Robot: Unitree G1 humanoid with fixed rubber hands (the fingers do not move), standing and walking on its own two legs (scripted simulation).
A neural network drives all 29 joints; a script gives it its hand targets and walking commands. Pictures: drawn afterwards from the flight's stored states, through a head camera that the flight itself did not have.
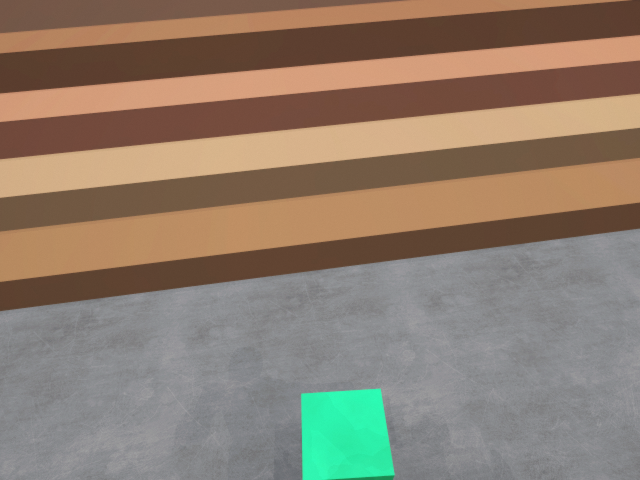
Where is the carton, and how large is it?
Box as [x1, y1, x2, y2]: [301, 389, 394, 479]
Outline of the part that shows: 380,389 301,394 303,479 392,479 394,474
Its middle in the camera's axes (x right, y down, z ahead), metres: +0.07 +0.56 +1.03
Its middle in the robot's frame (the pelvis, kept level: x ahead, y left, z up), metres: +0.37 -0.01 -0.66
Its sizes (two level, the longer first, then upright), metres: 0.210 0.200 0.250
